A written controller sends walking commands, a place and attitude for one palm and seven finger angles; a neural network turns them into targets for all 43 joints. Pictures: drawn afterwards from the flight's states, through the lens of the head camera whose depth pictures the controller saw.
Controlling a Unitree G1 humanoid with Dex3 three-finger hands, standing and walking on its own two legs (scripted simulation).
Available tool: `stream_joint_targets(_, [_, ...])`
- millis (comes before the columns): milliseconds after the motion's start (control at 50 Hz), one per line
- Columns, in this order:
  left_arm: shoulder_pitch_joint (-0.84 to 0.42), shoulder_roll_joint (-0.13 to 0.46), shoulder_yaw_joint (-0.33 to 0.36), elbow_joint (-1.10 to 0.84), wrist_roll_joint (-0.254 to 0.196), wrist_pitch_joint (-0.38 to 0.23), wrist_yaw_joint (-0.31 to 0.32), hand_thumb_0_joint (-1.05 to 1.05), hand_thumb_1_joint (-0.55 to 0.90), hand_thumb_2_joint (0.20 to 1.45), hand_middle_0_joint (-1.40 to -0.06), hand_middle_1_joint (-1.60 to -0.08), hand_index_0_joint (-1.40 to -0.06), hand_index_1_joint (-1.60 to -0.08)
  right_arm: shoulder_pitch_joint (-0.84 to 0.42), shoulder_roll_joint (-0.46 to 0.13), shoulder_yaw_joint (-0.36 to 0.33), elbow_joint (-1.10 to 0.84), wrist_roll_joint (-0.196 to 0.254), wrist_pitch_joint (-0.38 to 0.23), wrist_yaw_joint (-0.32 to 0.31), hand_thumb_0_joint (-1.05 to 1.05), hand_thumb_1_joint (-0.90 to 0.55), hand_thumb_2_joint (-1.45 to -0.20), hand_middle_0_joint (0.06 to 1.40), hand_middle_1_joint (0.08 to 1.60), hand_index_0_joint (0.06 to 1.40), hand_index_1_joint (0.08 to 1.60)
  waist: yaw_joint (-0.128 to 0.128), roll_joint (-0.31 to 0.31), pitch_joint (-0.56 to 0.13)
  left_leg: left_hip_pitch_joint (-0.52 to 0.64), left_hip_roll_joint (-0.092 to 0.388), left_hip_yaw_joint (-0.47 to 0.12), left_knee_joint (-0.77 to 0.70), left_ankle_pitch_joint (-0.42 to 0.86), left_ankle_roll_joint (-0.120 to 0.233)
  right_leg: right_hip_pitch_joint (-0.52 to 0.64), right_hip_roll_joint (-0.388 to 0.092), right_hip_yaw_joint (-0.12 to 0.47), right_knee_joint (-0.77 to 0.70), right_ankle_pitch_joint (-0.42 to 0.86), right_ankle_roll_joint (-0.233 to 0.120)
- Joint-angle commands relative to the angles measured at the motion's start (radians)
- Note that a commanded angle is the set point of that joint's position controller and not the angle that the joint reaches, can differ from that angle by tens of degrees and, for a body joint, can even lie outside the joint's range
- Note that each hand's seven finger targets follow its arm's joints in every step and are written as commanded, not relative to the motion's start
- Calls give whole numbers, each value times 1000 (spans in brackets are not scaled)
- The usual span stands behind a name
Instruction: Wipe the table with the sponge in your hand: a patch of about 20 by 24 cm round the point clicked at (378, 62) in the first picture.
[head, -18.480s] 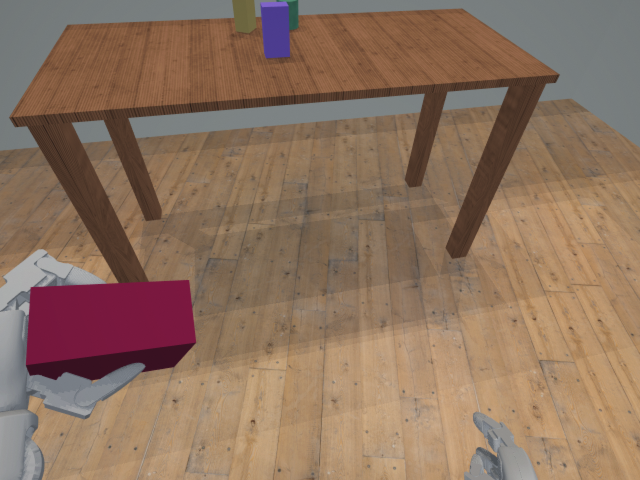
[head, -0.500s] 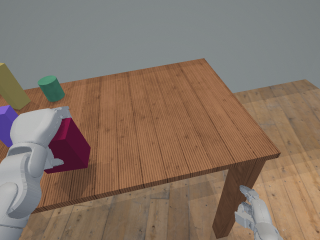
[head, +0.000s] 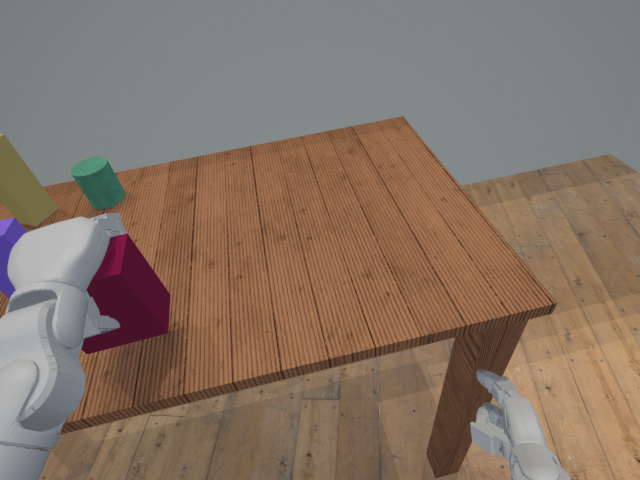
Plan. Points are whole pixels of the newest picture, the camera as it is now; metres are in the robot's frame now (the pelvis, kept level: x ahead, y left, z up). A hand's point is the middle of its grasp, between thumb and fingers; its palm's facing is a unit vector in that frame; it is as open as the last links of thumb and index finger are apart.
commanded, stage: lower the sponge onto the table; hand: left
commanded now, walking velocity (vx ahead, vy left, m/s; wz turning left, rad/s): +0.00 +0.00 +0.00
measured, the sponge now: (115, 306) +0.25 +0.31 +0.12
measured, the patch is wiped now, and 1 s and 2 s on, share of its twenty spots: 0.00 0.00 0.20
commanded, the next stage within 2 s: wipe forward along the first lane in 1.24 s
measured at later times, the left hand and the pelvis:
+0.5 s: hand (114, 297) +0.25 +0.29 +0.14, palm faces +0.00 -0.05 -1.00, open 10.2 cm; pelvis +0.00 +0.00 +0.00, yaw +0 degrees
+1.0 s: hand (122, 304) +0.25 +0.30 +0.12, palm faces +0.02 -0.05 -1.00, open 10.2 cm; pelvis +0.01 +0.01 +0.00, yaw +0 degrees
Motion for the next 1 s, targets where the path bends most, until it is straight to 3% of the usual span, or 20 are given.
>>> stream_joint_targets(0, [-298, 217, 79, -260, 39, -29, -6, 0, 100, 1300, -1200, -1600, -1200, -1600, -286, -72, -23, -209, 7, -67, -19, 0, -900, -900, 200, 300, 200, 300, -4, -34, -189, 53, -21, -81, -39, 62, 34, 31, -25, 159, -101, 10, -27])
stream_joint_targets(60, [-275, 264, 127, -245, 60, -75, 7, 0, 100, 1300, -1200, -1600, -1200, -1600, -221, -77, -30, -192, -12, -70, -23, 0, -900, -900, 200, 300, 200, 300, 6, -54, -199, 59, -21, -83, -37, 92, 35, 39, -30, 133, -99, 29, -22])
stream_joint_targets(100, [-302, 316, 192, -279, 55, -92, 32, 0, 100, 1300, -1200, -1600, -1200, -1600, -253, -73, -30, -199, -12, -77, -25, 0, -900, -900, 200, 300, 200, 300, 20, -59, -204, 63, -21, -94, -36, 86, 32, 50, -20, 182, -104, 17, -38])
stream_joint_targets(160, [-301, 308, 207, -183, 54, -83, 69, 0, 100, 1300, -1200, -1600, -1200, -1600, -216, -78, -35, -173, -15, -59, -21, 0, -900, -900, 200, 300, 200, 300, 21, -67, -183, 45, -24, -80, -39, 107, 25, 48, -26, 160, -109, 37, -32])
stream_joint_targets(200, [-297, 317, 225, -202, 33, -61, 83, 0, 100, 1300, -1200, -1600, -1200, -1600, -268, -76, -33, -181, -6, -62, -18, 0, -900, -900, 200, 300, 200, 300, 34, -12, -189, 46, -27, -84, -43, 101, 20, 59, -20, 197, -109, 28, -45])
stream_joint_targets(280, [-233, 243, 148, -129, 26, -10, 56, 0, 100, 1300, -1200, -1600, -1200, -1600, -240, -86, -39, -175, -5, -46, -10, 0, -900, -900, 200, 300, 200, 300, 16, -79, -167, 20, -23, -66, -34, 98, 24, 49, -37, 156, -104, 58, -20])
stream_joint_targets(300, [-215, 237, 144, -152, 29, -1, 41, 0, 100, 1300, -1200, -1600, -1200, -1600, -283, -83, -32, -186, 4, -52, -10, 0, -900, -900, 200, 300, 200, 300, 18, -65, -175, 27, -26, -73, -31, 100, 26, 47, -25, 183, -99, 55, -32])
stream_joint_targets(320, [-201, 195, 98, -173, 24, 0, 24, 0, 100, 1300, -1200, -1600, -1200, -1600, -258, -82, -31, -197, 1, -50, -8, 0, -900, -900, 200, 300, 200, 300, 11, -68, -194, 25, -24, -66, -27, 107, 30, 59, -38, 147, -90, 71, -21])
stream_joint_targets(360, [-216, 213, 92, -170, 34, -12, 2, 0, 100, 1300, -1200, -1600, -1200, -1600, -241, -87, -31, -192, -2, -49, -10, 0, -900, -900, 200, 300, 200, 300, -3, -85, -179, 23, -22, -67, -25, 87, 34, 39, -38, 140, -95, 56, -12])
stream_joint_targets(400, [-253, 242, 109, -215, 44, -37, -6, 0, 100, 1300, -1200, -1600, -1200, -1600, -269, -81, -25, -203, 1, -60, -19, 0, -900, -900, 200, 300, 200, 300, -6, -71, -174, 43, -21, -73, -21, 67, 38, 20, -28, 169, -107, 15, -21])
stream_joint_targets(460, [-249, 291, 168, -207, 61, -102, 19, 0, 100, 1300, -1200, -1600, -1200, -1600, -201, -82, -37, -187, -16, -67, -28, 0, -900, -900, 200, 300, 200, 300, 2, -79, -205, 63, -25, -74, -11, 111, 40, 39, -32, 146, -100, 58, -20])
stream_joint_targets(500, [-265, 309, 201, -275, 53, -131, 44, 0, 100, 1300, -1200, -1600, -1200, -1600, -237, -71, -33, -201, -13, -79, -29, 0, -900, -900, 200, 300, 200, 300, 15, -20, -224, 82, -26, -85, -19, 112, 35, 54, -22, 185, -104, 49, -37])
stream_joint_targets(540, [-197, 306, 233, -217, 49, -139, 78, 0, 100, 1300, -1200, -1600, -1200, -1600, -191, -75, -43, -184, -23, -76, -28, 0, -900, -900, 200, 300, 200, 300, 23, -58, -209, 69, -25, -79, -16, 149, 30, 65, -28, 155, -98, 88, -32])
stream_joint_targets(600, [-193, 296, 240, -173, 29, -106, 99, 0, 100, 1300, -1200, -1600, -1200, -1600, -232, -82, -42, -177, -12, -67, -22, 0, -900, -900, 200, 300, 200, 300, 22, -46, -157, 50, -23, -75, -24, 126, 24, 47, -22, 191, -114, 74, -40])
stream_joint_targets(660, [-180, 238, 172, -156, 29, -77, 89, 0, 100, 1300, -1200, -1600, -1200, -1600, -218, -87, -45, -176, -11, -54, -16, 0, -900, -900, 200, 300, 200, 300, 11, -41, -170, 39, -23, -65, -31, 122, 23, 56, -34, 147, -106, 82, -23])
stream_joint_targets(700, [-157, 230, 160, -164, 24, -64, 69, 0, 100, 1300, -1200, -1600, -1200, -1600, -256, -84, -37, -188, -4, -62, -18, 0, -900, -900, 200, 300, 200, 300, 9, -50, -159, 42, -22, -69, -28, 106, 28, 45, -26, 171, -109, 60, -30])
stream_joint_targets(780, [-201, 214, 109, -167, 38, -92, 35, 0, 100, 1300, -1200, -1600, -1200, -1600, -211, -88, -40, -183, -10, -59, -28, 0, -900, -900, 200, 300, 200, 300, -14, -64, -166, 52, -21, -69, -27, 88, 37, 30, -34, 127, -113, 49, -13])
stream_joint_targets(880, [-187, 236, 153, -222, 63, -163, 70, 0, 100, 1300, -1200, -1600, -1200, -1600, -182, -77, -46, -184, -23, -75, -31, 0, -900, -900, 200, 300, 200, 300, 5, -28, -203, 86, -21, -80, -33, 142, 34, 55, -24, 119, -105, 84, -27])
stream_joint_targets(900, [-189, 266, 192, -236, 57, -162, 83, 0, 100, 1300, -1200, -1600, -1200, -1600, -214, -76, -41, -189, -18, -83, -31, 0, -900, -900, 200, 300, 200, 300, 14, -15, -196, 88, -18, -87, -39, 134, 32, 58, -13, 153, -108, 70, -40])
stream_joint_targets(980, [-154, 240, 195, -170, 57, -135, 123, 0, 100, 1300, -1200, -1600, -1200, -1600, -192, -83, -51, -173, -21, -58, -18, 0, -900, -900, 200, 300, 200, 300, 19, -35, -180, 62, -19, -73, -46, 165, 24, 75, -22, 126, -106, 115, -32])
